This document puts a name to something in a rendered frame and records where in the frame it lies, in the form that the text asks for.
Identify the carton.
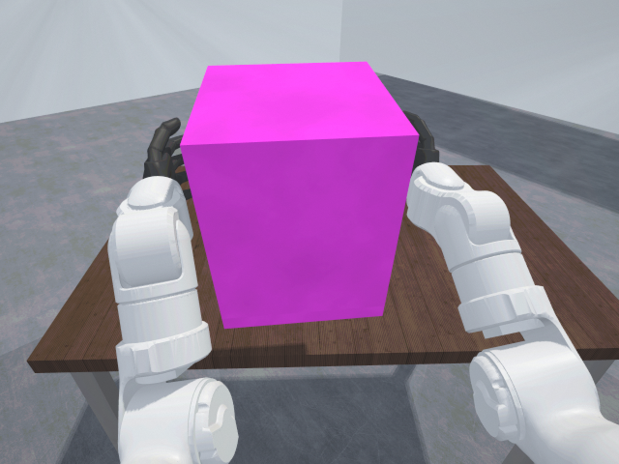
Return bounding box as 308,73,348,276
180,62,419,329

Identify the table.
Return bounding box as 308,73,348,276
27,165,619,464

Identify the robot left hand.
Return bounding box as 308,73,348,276
143,118,192,200

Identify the robot left upper arm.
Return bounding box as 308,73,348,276
119,377,238,464

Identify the robot right upper arm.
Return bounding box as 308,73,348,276
469,336,619,464

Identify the left robot forearm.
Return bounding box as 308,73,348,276
107,176,212,462

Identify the right robot forearm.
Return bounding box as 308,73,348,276
406,162,601,409

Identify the robot right hand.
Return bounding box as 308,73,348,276
402,111,439,179

